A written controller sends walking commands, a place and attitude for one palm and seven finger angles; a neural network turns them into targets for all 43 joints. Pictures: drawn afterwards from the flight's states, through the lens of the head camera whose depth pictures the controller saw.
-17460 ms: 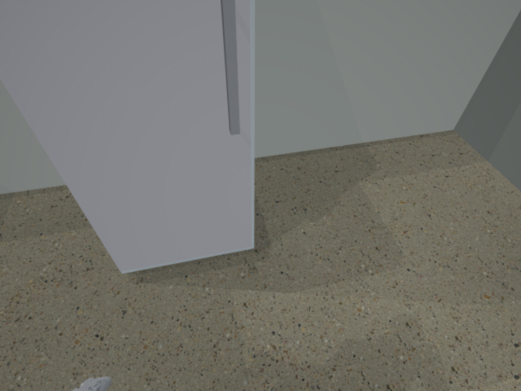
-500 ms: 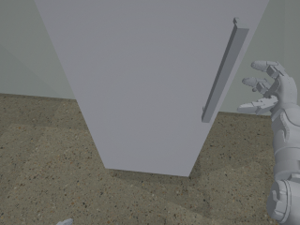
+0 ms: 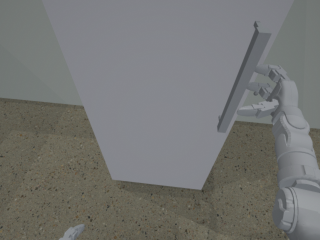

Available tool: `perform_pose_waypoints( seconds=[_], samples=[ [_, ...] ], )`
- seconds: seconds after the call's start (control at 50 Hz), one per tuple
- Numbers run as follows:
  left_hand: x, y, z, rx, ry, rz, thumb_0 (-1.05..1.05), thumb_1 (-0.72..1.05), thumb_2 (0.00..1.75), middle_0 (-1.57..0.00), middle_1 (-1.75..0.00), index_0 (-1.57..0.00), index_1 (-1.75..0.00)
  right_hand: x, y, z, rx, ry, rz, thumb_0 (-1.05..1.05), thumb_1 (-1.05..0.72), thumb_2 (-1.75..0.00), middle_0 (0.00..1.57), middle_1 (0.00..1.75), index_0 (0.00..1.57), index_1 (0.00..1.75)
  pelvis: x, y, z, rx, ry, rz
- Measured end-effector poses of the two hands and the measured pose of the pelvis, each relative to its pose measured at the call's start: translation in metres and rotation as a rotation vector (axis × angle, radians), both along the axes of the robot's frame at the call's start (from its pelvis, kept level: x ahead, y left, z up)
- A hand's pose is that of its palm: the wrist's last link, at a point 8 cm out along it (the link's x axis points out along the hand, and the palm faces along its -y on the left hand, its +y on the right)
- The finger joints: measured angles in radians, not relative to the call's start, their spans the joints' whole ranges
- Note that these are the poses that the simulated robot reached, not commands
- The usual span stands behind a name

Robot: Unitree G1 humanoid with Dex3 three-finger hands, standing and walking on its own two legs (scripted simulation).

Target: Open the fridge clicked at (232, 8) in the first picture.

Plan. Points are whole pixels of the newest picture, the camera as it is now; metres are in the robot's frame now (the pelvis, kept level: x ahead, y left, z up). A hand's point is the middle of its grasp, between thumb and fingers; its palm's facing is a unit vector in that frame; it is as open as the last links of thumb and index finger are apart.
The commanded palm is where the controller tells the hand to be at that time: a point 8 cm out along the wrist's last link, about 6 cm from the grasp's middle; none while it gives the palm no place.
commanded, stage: feel for the door with the fingertips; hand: right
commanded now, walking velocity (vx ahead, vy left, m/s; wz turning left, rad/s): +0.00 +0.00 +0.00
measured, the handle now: (236, 86) +0.50 -0.14 +0.14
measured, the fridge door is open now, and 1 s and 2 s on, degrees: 0 0 0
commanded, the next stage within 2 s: slide the fingers in behind the handle in 0.12 s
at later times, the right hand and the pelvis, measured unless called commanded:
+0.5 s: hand (253, 92) +0.45 -0.16 +0.17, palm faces -0.03 +1.00 +0.01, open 13.9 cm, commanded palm +0.42 -0.22 +0.16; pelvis +0.00 +0.00 +0.00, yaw +0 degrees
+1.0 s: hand (243, 94) +0.44 -0.14 +0.17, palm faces -0.03 +1.00 +0.01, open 14.0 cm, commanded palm +0.41 -0.19 +0.16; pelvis +0.00 +0.00 +0.00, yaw -1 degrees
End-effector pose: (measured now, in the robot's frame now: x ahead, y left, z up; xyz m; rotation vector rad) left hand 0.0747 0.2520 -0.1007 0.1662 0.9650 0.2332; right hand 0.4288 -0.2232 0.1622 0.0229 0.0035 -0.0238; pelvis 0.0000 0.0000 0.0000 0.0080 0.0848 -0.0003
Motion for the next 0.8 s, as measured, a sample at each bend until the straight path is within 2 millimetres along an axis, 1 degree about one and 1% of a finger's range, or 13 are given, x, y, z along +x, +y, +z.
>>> perform_pose_waypoints(
  seconds=[0.08, 0.24, 0.34, 0.4, 0.52, 0.6, 0.66, 0.72, 0.8],
  samples=[
    [-0.008, 0.005, -0.001, 0.015, 0.035, 0.006, 0.01, 0.91, 0.90, -0.21, -0.30, -0.20, -0.30, 0.003, -0.009, -0.001, -0.016, 0.014, -0.003, -0.01, 0.50, -0.30, 0.30, 1.20, 0.32, 1.21, -0.001, 0.002, 0.000, 0.002, 0.007, -0.006],
    [-0.026, 0.017, -0.005, 0.046, 0.107, 0.014, 0.01, 0.91, 0.90, -0.21, -0.30, -0.20, -0.30, 0.007, -0.014, -0.003, -0.015, -0.005, 0.018, -0.01, 0.50, -0.30, 0.34, 1.24, 0.34, 1.23, -0.002, 0.003, -0.002, 0.006, 0.024, -0.019],
    [-0.032, 0.018, -0.006, 0.050, 0.120, 0.017, 0.01, 0.91, 0.90, -0.20, -0.30, -0.20, -0.30, 0.008, -0.014, -0.003, -0.016, -0.006, 0.013, -0.01, 0.50, -0.30, 0.35, 1.25, 0.36, 1.24, -0.003, 0.002, -0.002, 0.007, 0.031, -0.021],
    [-0.032, 0.016, -0.006, 0.041, 0.112, 0.018, 0.01, 0.91, 0.90, -0.20, -0.30, -0.20, -0.30, 0.007, -0.009, -0.002, -0.015, -0.018, 0.019, -0.01, 0.50, -0.30, 0.34, 1.24, 0.34, 1.23, -0.002, 0.000, -0.002, 0.007, 0.030, -0.018],
    [-0.023, 0.008, -0.007, 0.011, 0.065, 0.019, 0.01, 0.91, 0.90, -0.20, -0.30, -0.20, -0.30, 0.003, 0.010, 0.003, -0.006, -0.050, 0.054, -0.01, 0.50, -0.30, 0.32, 1.22, 0.31, 1.21, 0.000, -0.002, -0.002, 0.003, 0.018, -0.006],
    [-0.012, 0.002, -0.005, -0.011, 0.020, 0.014, 0.01, 0.91, 0.90, -0.20, -0.30, -0.20, -0.30, -0.002, 0.018, 0.001, -0.003, -0.038, 0.054, -0.01, 0.50, -0.30, 0.31, 1.21, 0.30, 1.21, 0.001, -0.001, -0.001, 0.000, 0.007, 0.003],
    [-0.003, -0.001, -0.003, -0.023, -0.009, 0.005, 0.01, 0.91, 0.90, -0.20, -0.30, -0.20, -0.30, -0.008, 0.020, -0.003, -0.010, -0.025, 0.043, -0.01, 0.50, -0.30, 0.30, 1.20, 0.30, 1.20, 0.001, -0.001, 0.000, -0.002, -0.001, 0.005],
    [0.005, -0.003, -0.001, -0.025, -0.028, -0.009, 0.01, 0.91, 0.90, -0.20, -0.30, -0.20, -0.30, -0.013, 0.018, -0.005, -0.009, -0.019, 0.021, -0.01, 0.50, -0.30, 0.30, 1.20, 0.30, 1.20, 0.000, 0.000, 0.000, -0.002, -0.010, 0.004],
    [0.013, -0.002, 0.001, -0.017, -0.040, -0.027, 0.01, 0.91, 0.90, -0.21, -0.30, -0.20, -0.30, -0.016, 0.015, -0.002, -0.021, -0.031, 0.006, -0.01, 0.50, -0.30, 0.30, 1.20, 0.30, 1.20, -0.003, 0.003, 0.000, -0.001, -0.016, -0.006]
  ],
)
